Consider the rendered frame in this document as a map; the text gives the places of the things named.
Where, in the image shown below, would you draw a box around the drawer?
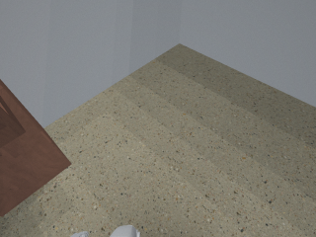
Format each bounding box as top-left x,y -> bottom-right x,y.
0,96 -> 26,148

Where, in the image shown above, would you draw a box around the cabinet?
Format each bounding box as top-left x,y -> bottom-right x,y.
0,79 -> 71,217

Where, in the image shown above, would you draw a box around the left robot thigh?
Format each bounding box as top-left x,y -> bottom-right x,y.
110,225 -> 140,237

